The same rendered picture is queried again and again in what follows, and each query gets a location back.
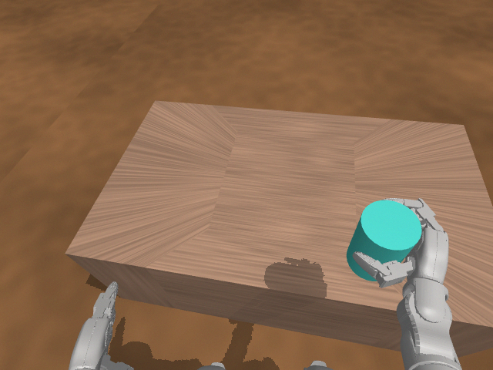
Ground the can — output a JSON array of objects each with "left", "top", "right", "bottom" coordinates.
[{"left": 347, "top": 200, "right": 422, "bottom": 281}]

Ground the right robot arm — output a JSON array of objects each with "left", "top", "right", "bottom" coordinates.
[{"left": 397, "top": 277, "right": 462, "bottom": 370}]

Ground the right robot hand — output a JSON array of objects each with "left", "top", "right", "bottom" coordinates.
[{"left": 353, "top": 198, "right": 449, "bottom": 288}]

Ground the left robot hand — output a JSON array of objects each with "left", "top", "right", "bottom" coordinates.
[{"left": 69, "top": 281, "right": 134, "bottom": 370}]

